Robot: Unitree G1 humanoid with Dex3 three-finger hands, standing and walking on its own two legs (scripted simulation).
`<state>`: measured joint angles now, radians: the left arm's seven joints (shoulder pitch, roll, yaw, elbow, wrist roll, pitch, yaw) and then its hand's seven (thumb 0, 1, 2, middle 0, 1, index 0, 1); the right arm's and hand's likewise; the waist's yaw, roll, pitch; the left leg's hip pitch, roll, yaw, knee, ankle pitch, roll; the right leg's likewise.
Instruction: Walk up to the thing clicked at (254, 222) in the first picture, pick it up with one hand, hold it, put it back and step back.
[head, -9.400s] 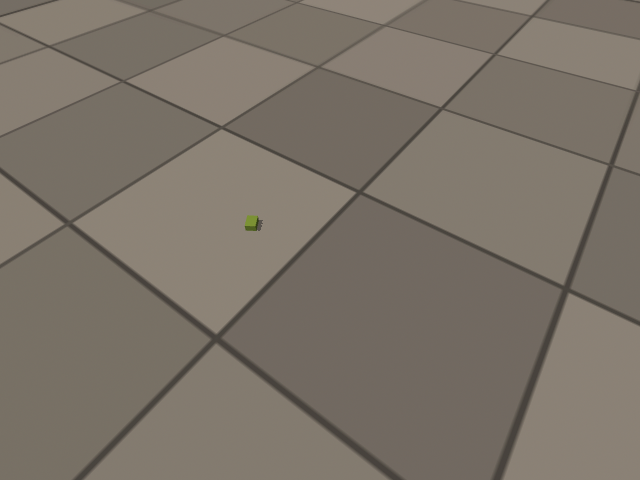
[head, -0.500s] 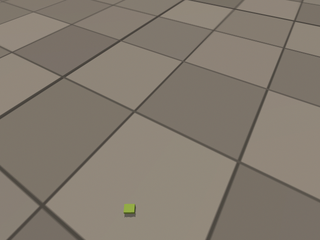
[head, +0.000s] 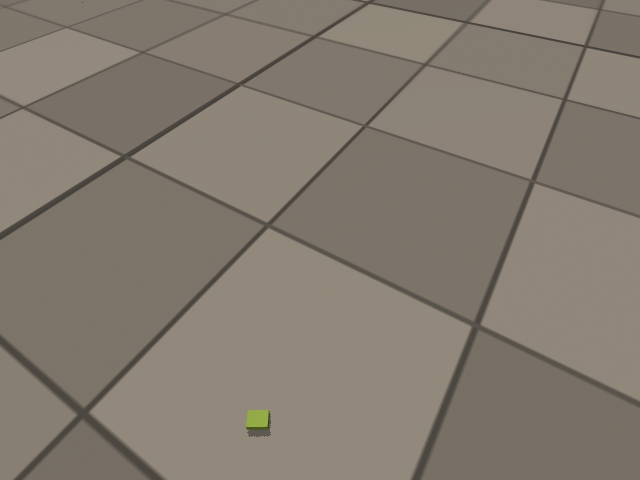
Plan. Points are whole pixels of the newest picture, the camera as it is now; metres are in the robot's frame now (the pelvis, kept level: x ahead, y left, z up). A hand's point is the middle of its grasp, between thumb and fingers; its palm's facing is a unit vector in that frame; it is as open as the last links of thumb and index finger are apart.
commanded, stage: rise first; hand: left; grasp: from above
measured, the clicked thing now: (258, 419) +0.40 +0.22 -0.77
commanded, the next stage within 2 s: none
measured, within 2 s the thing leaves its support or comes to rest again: neither
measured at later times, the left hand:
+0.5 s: hand out of the picture +0.13 +0.25 -0.19, palm faces -0.10 -0.92 -0.38, open 11.2 cm
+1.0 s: hand out of the picture +0.14 +0.27 -0.33, palm faces -0.37 -0.72 -0.58, open 13.0 cm
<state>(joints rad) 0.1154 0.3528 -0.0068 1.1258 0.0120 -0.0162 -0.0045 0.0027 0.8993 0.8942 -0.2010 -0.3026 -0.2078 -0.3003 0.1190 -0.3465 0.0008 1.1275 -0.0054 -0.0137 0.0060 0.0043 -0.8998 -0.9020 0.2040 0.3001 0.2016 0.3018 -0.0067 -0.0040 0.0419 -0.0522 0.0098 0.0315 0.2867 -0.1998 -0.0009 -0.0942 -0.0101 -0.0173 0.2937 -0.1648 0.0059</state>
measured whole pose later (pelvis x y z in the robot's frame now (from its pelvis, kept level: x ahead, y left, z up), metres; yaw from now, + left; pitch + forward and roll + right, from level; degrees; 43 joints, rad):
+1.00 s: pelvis -0.04 +0.00 -0.18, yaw +1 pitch +27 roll -2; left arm 0.06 0.39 0.10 0.61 0.48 0.02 0.02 0.00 -0.36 0.80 -0.32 -0.85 -0.32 -0.86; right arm 0.12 -0.27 -0.04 0.55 0.00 -0.18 0.01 0.01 -0.92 -0.91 0.20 0.30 0.20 0.30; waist -0.03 -0.01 -0.19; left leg -1.31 0.00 -0.02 1.50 -0.66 0.01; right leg -1.32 -0.04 -0.04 1.47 -0.61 0.01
